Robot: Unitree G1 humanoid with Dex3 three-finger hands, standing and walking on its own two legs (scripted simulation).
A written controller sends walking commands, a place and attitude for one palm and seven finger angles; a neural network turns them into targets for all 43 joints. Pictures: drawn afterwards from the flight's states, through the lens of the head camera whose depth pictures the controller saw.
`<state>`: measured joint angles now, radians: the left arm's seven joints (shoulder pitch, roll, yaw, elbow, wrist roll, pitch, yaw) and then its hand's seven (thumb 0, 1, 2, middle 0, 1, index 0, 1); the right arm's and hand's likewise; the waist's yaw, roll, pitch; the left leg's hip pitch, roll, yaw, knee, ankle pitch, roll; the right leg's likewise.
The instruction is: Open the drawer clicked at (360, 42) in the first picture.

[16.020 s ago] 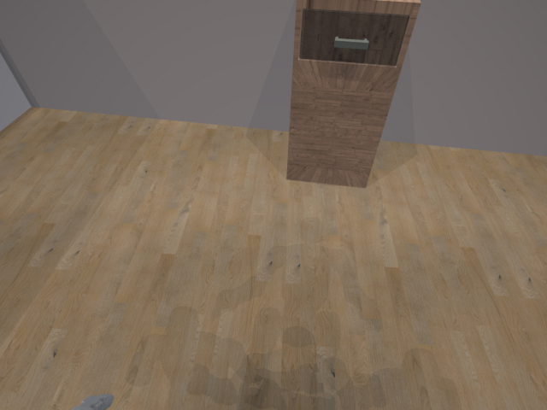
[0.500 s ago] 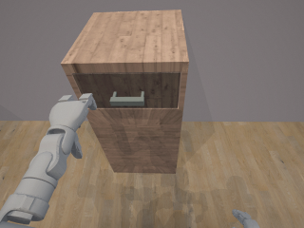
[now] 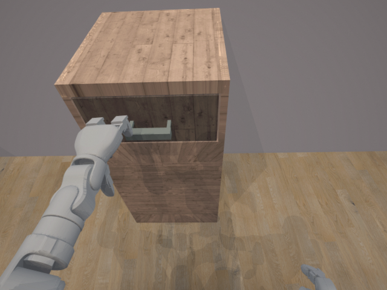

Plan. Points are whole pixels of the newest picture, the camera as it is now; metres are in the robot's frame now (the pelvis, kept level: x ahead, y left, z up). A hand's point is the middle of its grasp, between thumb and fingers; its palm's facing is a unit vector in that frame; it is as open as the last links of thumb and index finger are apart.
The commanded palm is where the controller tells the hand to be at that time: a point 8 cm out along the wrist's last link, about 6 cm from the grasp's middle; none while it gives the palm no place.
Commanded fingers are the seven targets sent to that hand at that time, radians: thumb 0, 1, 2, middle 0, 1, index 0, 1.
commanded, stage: move the hooked fingers above the handle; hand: left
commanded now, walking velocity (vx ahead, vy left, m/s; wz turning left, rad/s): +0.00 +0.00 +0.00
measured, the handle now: (149, 128) +0.52 +0.17 +0.00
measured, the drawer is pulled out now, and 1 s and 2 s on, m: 0.00 0.00 0.00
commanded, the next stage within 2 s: none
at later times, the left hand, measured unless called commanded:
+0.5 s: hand (143, 135) +0.45 +0.16 +0.05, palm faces -0.02 -0.07 -1.00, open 13.8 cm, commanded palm +0.44 +0.18 +0.12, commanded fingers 0.00 -0.50 0.30 -0.30 -1.20 -0.30 -1.20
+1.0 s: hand (136, 135) +0.45 +0.18 +0.06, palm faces -0.02 -0.03 -1.00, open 13.8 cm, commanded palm +0.44 +0.18 +0.12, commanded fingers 0.00 -0.50 0.30 -0.30 -1.20 -0.30 -1.20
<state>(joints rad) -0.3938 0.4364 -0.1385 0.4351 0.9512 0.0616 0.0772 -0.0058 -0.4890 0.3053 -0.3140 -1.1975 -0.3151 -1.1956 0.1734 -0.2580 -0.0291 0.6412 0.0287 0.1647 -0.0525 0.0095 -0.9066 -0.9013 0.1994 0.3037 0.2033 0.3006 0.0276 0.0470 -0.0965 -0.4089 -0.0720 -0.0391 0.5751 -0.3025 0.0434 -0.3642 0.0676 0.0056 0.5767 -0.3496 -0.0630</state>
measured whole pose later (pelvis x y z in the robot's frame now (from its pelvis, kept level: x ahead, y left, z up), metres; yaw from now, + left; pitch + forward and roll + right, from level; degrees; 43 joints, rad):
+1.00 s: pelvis -0.01 +0.02 -0.01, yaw -1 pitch +12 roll -1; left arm -0.78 0.35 -0.21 0.93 1.02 0.07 0.24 -0.01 -0.49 0.31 -0.32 -1.20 -0.32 -1.20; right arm 0.33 -0.25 -0.06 0.69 0.02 0.13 -0.04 0.01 -0.91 -0.90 0.20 0.30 0.20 0.30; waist -0.07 0.04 -0.13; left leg -0.54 -0.07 -0.03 0.64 -0.31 0.06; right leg -0.49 0.07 0.01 0.62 -0.34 -0.04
